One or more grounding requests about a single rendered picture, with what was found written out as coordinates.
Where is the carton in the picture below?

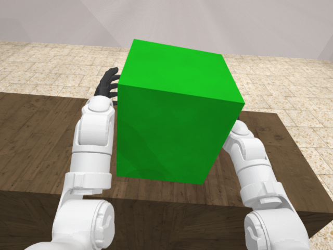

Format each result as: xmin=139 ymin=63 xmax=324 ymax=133
xmin=117 ymin=39 xmax=245 ymax=185

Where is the robot right forearm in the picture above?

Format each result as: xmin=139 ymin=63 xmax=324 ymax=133
xmin=222 ymin=120 xmax=310 ymax=246

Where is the pedestal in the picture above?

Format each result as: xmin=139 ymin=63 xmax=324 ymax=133
xmin=0 ymin=92 xmax=333 ymax=250

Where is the robot left hand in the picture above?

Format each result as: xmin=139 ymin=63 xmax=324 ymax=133
xmin=94 ymin=67 xmax=121 ymax=105

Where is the robot left upper arm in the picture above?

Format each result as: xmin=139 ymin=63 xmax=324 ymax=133
xmin=24 ymin=199 xmax=115 ymax=250

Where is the robot left forearm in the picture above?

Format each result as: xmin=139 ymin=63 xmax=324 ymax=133
xmin=52 ymin=95 xmax=115 ymax=239

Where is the robot right upper arm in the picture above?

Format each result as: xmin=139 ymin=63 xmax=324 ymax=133
xmin=244 ymin=208 xmax=311 ymax=250

